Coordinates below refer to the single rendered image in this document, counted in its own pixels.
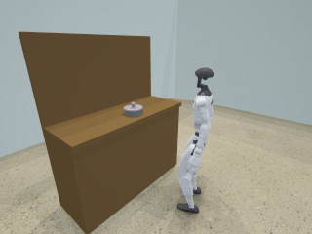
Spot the pot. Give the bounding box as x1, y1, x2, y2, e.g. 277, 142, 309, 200
125, 109, 143, 117

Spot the table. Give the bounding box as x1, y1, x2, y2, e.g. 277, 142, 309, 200
19, 31, 182, 234

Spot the left robot forearm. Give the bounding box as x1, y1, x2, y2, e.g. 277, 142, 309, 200
193, 125, 209, 157

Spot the robot torso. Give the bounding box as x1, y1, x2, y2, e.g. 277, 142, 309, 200
192, 93, 213, 147

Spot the robot left upper arm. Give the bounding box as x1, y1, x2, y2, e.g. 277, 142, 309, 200
195, 96, 211, 130

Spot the right robot shin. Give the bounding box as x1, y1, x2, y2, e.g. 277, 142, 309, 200
188, 167, 197, 190

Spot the robot left hand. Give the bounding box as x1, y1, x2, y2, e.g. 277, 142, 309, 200
186, 154, 201, 175

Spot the lid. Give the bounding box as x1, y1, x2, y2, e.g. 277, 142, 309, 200
124, 104, 143, 112

